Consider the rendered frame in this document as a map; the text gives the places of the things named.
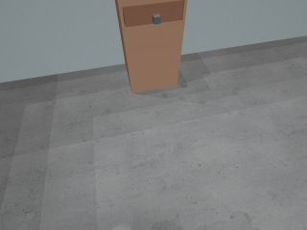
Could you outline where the cabinet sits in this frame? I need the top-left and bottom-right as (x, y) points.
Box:
(115, 0), (188, 93)

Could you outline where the drawer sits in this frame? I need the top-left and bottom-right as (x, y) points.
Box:
(122, 0), (184, 28)

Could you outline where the handle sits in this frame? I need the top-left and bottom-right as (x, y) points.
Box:
(153, 13), (161, 25)

